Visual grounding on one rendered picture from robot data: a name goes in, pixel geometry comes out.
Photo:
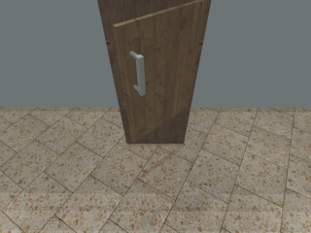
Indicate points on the cupboard door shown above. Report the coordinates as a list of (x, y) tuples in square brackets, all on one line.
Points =
[(169, 42)]

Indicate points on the handle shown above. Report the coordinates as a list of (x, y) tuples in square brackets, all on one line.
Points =
[(140, 69)]

